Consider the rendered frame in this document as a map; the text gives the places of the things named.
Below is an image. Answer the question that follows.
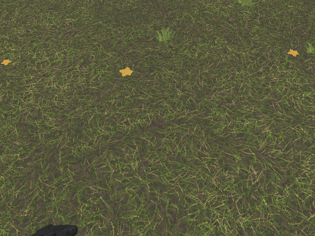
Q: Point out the robot left hand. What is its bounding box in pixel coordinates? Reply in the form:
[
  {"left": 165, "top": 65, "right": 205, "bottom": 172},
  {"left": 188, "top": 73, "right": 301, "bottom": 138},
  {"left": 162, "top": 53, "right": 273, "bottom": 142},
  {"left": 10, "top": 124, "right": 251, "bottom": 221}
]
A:
[{"left": 31, "top": 224, "right": 78, "bottom": 236}]

